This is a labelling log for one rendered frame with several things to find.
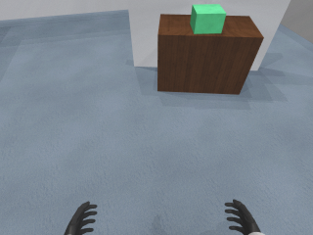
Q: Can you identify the carton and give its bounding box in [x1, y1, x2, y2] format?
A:
[190, 4, 227, 34]

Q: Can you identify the robot right hand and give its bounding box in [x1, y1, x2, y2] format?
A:
[224, 199, 261, 235]

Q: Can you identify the pedestal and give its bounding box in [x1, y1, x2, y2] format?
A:
[157, 14, 264, 95]

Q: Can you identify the robot left hand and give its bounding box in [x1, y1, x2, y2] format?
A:
[64, 201, 97, 235]

